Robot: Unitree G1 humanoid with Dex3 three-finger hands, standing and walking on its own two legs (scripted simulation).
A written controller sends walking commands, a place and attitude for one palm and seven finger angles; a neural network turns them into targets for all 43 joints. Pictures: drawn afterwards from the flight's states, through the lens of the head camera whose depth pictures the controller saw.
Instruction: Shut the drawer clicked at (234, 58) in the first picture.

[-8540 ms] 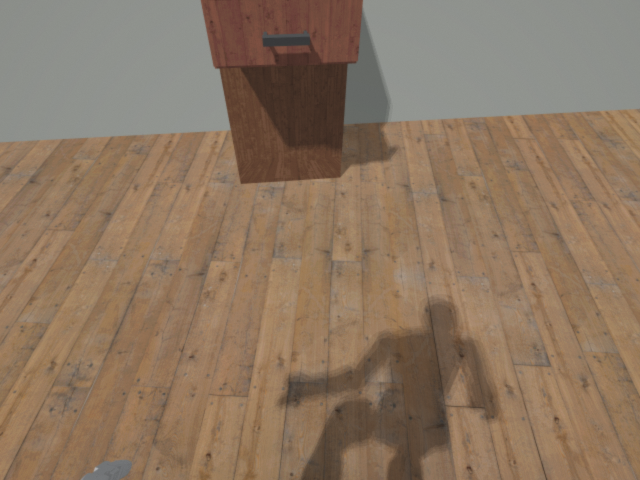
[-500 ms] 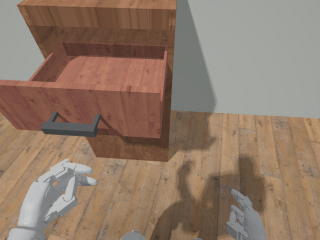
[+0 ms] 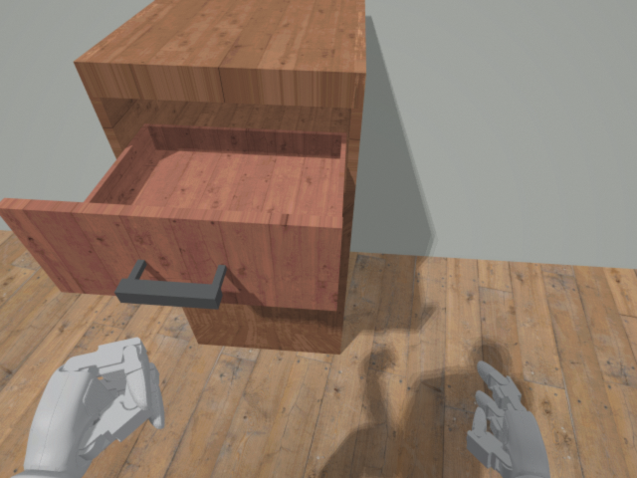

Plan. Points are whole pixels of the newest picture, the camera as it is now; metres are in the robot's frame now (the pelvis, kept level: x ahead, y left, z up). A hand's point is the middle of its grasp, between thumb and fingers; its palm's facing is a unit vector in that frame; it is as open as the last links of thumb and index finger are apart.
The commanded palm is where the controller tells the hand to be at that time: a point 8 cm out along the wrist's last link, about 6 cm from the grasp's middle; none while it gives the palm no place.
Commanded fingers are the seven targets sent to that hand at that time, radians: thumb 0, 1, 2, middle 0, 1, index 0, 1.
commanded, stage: raise the hand and make a fist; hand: left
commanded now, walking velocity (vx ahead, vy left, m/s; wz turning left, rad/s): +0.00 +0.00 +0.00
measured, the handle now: (175, 281) +0.34 +0.24 +0.06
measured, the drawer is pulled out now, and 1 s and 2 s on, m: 0.30 0.30 0.30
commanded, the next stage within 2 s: bring the fist close to the handle in 0.70 s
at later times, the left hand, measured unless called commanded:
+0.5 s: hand (121, 379) +0.17 +0.20 +0.15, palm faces +0.09 -0.99 -0.11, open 3.2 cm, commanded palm +0.12 +0.25 +0.16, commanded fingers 0.00 0.90 0.90 -1.40 -1.60 -1.40 -1.60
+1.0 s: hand (132, 376) +0.18 +0.20 +0.13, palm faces +0.11 -0.99 -0.09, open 3.2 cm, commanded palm +0.14 +0.25 +0.14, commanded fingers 0.00 0.90 0.90 -1.40 -1.60 -1.40 -1.60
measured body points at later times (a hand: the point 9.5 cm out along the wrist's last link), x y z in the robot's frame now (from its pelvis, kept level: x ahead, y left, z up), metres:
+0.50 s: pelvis +0.00 -0.01 +0.02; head -0.03 -0.03 +0.47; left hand +0.16 +0.25 +0.16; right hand +0.20 -0.22 -0.03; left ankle +0.00 +0.11 -0.70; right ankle +0.00 -0.12 -0.70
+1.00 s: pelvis +0.01 -0.03 +0.02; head -0.01 -0.05 +0.47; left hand +0.17 +0.25 +0.14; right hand +0.20 -0.25 -0.04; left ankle +0.00 +0.11 -0.70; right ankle +0.00 -0.12 -0.70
